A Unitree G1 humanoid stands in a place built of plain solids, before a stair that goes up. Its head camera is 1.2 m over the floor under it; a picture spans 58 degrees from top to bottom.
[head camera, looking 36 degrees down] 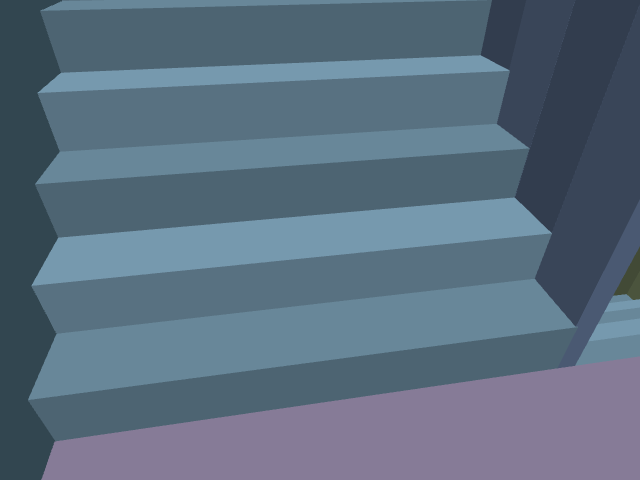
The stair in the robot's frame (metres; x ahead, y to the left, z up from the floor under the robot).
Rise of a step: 0.19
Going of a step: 0.23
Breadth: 1.57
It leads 9 degrees to the left of straight ahead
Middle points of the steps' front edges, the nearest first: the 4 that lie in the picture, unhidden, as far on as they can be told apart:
0.79 -0.01 0.20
1.02 0.02 0.39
1.25 0.06 0.59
1.48 0.10 0.78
